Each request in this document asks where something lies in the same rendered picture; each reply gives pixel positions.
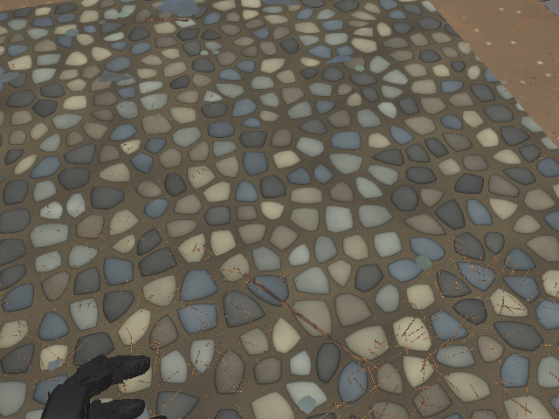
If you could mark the left robot hand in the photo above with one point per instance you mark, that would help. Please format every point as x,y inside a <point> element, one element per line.
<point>72,399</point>

